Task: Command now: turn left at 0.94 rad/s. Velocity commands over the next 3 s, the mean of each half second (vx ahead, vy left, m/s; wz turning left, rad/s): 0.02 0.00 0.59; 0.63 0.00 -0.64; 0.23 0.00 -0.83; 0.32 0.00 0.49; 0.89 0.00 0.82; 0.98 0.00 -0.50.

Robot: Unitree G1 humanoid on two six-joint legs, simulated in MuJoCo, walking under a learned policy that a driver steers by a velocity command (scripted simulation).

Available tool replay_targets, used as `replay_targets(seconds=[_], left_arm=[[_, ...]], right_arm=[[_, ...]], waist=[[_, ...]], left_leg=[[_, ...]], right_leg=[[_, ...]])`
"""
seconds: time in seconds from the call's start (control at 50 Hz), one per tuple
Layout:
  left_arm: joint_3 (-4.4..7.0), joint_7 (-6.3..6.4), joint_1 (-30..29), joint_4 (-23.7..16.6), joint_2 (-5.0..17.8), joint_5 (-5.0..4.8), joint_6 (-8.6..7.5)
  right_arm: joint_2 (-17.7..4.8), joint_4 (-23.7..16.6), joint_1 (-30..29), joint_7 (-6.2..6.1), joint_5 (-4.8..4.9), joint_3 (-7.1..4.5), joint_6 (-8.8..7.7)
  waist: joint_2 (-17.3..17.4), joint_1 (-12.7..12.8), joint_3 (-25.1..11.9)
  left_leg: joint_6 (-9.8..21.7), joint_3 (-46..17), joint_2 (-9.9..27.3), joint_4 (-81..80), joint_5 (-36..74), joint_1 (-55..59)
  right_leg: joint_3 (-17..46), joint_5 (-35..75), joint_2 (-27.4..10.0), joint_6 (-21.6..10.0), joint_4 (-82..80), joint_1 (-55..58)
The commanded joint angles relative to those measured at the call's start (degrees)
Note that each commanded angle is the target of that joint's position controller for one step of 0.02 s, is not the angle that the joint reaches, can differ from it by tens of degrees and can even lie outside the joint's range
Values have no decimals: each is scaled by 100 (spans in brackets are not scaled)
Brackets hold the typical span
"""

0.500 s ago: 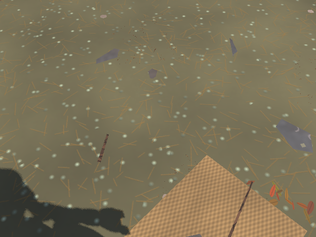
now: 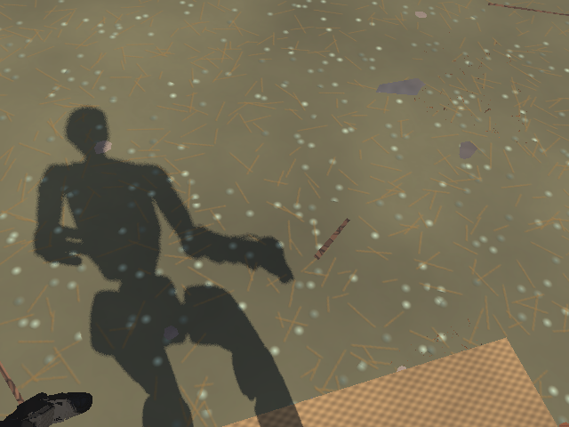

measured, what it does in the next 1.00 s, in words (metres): walks ahead: right foot, then left foot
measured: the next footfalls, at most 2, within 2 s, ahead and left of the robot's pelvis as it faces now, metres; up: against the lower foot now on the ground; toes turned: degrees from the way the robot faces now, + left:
right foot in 0.20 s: +0.13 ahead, -0.13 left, +0.00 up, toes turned +21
left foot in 0.54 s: +0.01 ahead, +0.10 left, +0.00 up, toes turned +11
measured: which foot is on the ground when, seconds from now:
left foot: down 0.00-0.22, up 0.24-0.52, down 0.54-1.00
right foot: up 0.00-0.18, down 0.20-0.56, up 0.58-0.98, down 1.00-1.00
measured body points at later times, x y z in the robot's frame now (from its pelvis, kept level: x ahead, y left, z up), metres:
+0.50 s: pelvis +0.03 -0.03 +0.00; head +0.07 -0.03 +0.44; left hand +0.07 +0.26 -0.11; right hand +0.28 -0.23 -0.10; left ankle -0.03 +0.10 -0.72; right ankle +0.09 -0.14 -0.74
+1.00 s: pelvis +0.25 -0.04 -0.05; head +0.30 -0.04 +0.40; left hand +0.51 +0.18 -0.12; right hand +0.17 -0.31 -0.17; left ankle -0.02 +0.10 -0.72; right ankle +0.38 -0.11 -0.75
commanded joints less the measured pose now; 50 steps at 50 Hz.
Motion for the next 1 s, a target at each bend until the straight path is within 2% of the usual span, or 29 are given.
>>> replay_targets(seconds=[0.02, 0.16, 0.2, 0.22, 0.24, 0.26, 0.28, 0.32, 0.38, 0.44, 0.48, 0.52, 0.54, 0.56, 0.58, 0.6, 0.62, 0.66, 0.68, 0.7, 0.72, 0.76, 0.86, 0.9, 0.92, 0.94, 0.96, 0.98, 1.0], left_arm=[[70, -18, -95, -323, 336, -28, -83], [159, -132, 100, -242, 552, -98, -265], [221, -147, 494, -69, 683, -56, -289], [253, -121, 344, -167, 968, 16, -246], [262, -123, 313, -164, 1142, 221, -203], [193, -124, 206, -263, 864, 161, -223], [104, -85, 84, -315, 602, 78, -202], [43, -21, 87, -275, 526, -53, -126], [18, 25, 437, -132, 589, -7, -38], [-93, -71, 392, -37, 388, -28, -5], [58, -98, 842, 34, 892, -201, 97], [67, -72, 861, -11, 990, -315, 120], [6, -69, 671, -84, 774, -280, 54], [-157, -109, 412, -227, 169, -239, -52], [-181, -95, 16, -646, 64, -405, -211], [-100, -87, -28, -638, 385, -408, -304], [-45, -134, 268, -520, 464, -373, -328], [-19, -186, 611, -309, 423, -281, -293], [23, -449, 329, -213, 497, 403, -54], [20, -583, 354, -270, 373, 369, 53], [-4, -663, 342, -270, 307, 265, 104], [-21, -734, 162, -314, 284, 155, 154], [-172, -863, -726, -596, 193, 200, 140], [-273, -869, -987, -739, 66, 186, 143], [-311, -815, -852, -730, 9, 183, 141], [-299, -729, -548, -665, 52, 193, 131], [-233, -649, 224, -511, 205, 207, 94], [-105, -576, 1316, -224, 463, 218, 19], [305, -476, 2093, -235, 1289, -484, -22]], right_arm=[[-1055, -489, -263, -54, 3, -321, -30], [-1029, -624, -483, 35, 40, -320, 45], [-810, -656, -572, 28, 69, -225, 61], [-420, -570, -46, 47, -27, -103, 64], [-631, -714, -87, 31, 0, -155, 17], [-1101, -555, 149, 28, -95, -282, -35], [-1234, -406, 75, 43, -67, -334, -30], [-898, -295, -31, 29, -68, -241, 26], [-459, -359, -280, 59, -13, -56, -12], [80, -301, -347, 70, -162, 173, -59], [-232, -198, -211, 106, -55, 66, -96], [-357, 32, 318, 154, 29, -15, -193], [-473, 171, 826, 134, 28, -58, -269], [-711, 375, 1673, 72, -38, -117, -331], [-1269, 445, 1657, 143, -231, -269, -449], [-888, 315, 1198, 126, -295, -172, -644], [-541, 300, 855, 92, -230, -71, -761], [-284, 309, 738, 74, -132, -4, -849], [-407, 444, 991, 104, -441, 40, -750], [-406, 477, 989, 144, -438, 22, -741], [-359, 512, 1028, 172, -389, 37, -757], [-252, 633, 1185, 191, -367, 73, -806], [-327, 978, 1530, 108, -379, 72, -861], [-419, 1157, 1702, 74, -390, 71, -830], [-488, 1180, 1574, 59, -390, 79, -802], [-634, 1235, 1656, 34, -367, 61, -754], [-856, 1267, 1663, 12, -352, 14, -661], [-993, 1212, 1591, 11, -295, -18, -634], [-1348, 867, 1219, -27, 63, -128, -704]], waist=[[856, 45, -896], [1235, 44, -995], [1029, 191, -1157], [-158, -142, -1392], [-1531, -248, -873], [-1133, -255, -828], [-714, -202, -724], [-422, -74, -572], [-630, 136, -651], [-978, 118, -866], [-1168, 257, -839], [-996, -84, -532], [-740, -402, -473], [310, -752, -706], [1506, -755, -316], [1075, -597, 11], [1121, -345, 161], [1001, -238, 111], [577, -296, 138], [709, -230, 255], [781, -215, 275], [803, -222, 399], [639, -401, 734], [619, -422, 771], [616, -251, 665], [712, -78, 291], [810, 338, -241], [840, 800, -889], [603, 1353, -1240]], left_leg=[[815, -1712, 1133, -529, 795, 809], [643, -2617, 912, -59, 1268, 768], [322, -2290, 595, 466, 729, 492], [27, -1544, 22, 1545, -1282, -19], [-328, -587, -648, 2691, -2784, -1215], [-579, -520, -206, 3800, -2622, -1398], [-690, -405, -71, 4192, -2204, -1366], [-849, -259, -26, 4442, -1691, -1474], [-925, 120, 25, 3715, -1582, -1365], [-946, 435, 341, 1660, -1859, -153], [-886, 911, 37, 752, -1514, 297], [-442, 997, -3, -566, -704, 1379], [-159, 655, 404, -734, -672, 2420], [154, -587, 1653, -1047, -1686, 3581], [782, -2496, 2807, -1623, -3466, 2905], [886, -2568, 2773, -1806, -3592, 2576], [681, -2035, 2540, -1803, -3098, 2611], [390, -1035, 2219, -1837, -1994, 2670], [300, -430, 1982, -2108, -1771, 1962], [240, -25, 1852, -2153, -1422, 1760], [199, 284, 1804, -2183, -1189, 1647], [161, 714, 1805, -2244, -896, 1570], [106, 1656, 1881, -2458, -57, 1979], [70, 2037, 1940, -2215, 1464, 2333], [3, 2347, 1868, -1677, 3606, 2373], [-21, 2408, 1907, -893, 5947, 2530], [-41, 2396, 2003, 349, 7250, 2529], [-76, 2274, 2064, 1762, 7119, 2048], [-472, 2049, 1681, 3078, 5325, 483]], right_leg=[[57, 174, 188, 60, -666, -10], [190, 133, 276, -153, -2248, 1035], [149, 1290, -149, -343, -3331, 2054], [1250, 1841, -1299, -801, -3491, 2725], [2647, 2543, -2092, -1788, -3729, 2560], [2825, 2423, -2432, -2181, -3648, 2382], [2129, 2261, -2120, -2038, -3522, 2226], [1412, 1964, -1594, -1738, -3443, 2256], [818, 2579, -1315, -1743, -3407, 2592], [652, 2473, -1069, -1627, -3380, 2386], [1060, 140, -996, -1663, -3624, 2182], [1456, -1809, -884, -1504, -3882, 1142], [1416, -1942, -684, -1170, -3588, 141], [738, -1891, -196, -743, -1795, -1119], [2, -1249, 5, -604, -515, -2283], [335, -754, -384, -618, 281, -2397], [349, -266, -411, -626, 612, -2587], [211, 359, -569, -529, 1085, -2626], [-292, 447, -421, -519, 1383, -2109], [-388, 635, -432, -506, 1589, -2066], [-408, 816, -489, -499, 1704, -2069], [-438, 1129, -556, -497, 1669, -2166], [-1115, 1323, -684, -814, 141, -1963], [-1508, 937, -573, -1128, -472, -1640], [-1770, 677, -331, -1304, -852, -1069], [-2068, 407, 71, -1425, -936, -428], [-2103, 102, 385, -1542, -1005, 452], [-1800, 370, 569, -1674, -1345, 1839], [-791, 1866, 130, -1773, -2043, 3926]])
